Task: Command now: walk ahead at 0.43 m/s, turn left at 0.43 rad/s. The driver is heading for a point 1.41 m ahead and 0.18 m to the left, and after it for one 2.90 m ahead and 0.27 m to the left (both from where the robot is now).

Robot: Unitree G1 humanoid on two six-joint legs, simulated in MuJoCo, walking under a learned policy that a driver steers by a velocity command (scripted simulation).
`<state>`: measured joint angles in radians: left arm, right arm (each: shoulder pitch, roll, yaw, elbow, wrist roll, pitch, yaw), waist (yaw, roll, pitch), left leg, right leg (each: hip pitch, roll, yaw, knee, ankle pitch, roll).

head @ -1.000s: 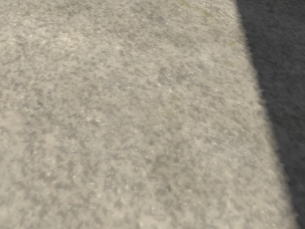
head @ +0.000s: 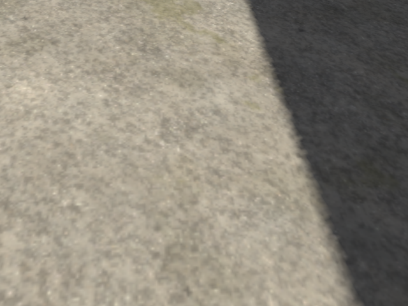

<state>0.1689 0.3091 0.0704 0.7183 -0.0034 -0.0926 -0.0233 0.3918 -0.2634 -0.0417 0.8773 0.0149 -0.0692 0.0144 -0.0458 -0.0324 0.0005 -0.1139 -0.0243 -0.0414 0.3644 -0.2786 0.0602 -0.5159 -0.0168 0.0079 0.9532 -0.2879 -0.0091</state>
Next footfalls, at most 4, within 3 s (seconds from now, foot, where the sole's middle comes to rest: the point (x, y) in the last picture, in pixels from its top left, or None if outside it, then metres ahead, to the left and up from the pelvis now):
0.26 right None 0.32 -0.14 -0.78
0.74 left None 0.50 0.22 -0.78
1.30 right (162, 209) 0.87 0.10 -0.78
1.76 left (114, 152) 1.15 0.31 -0.78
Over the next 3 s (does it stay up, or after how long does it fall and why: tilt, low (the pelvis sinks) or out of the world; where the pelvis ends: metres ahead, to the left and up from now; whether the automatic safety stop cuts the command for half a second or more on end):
stays up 1.62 0.14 0.00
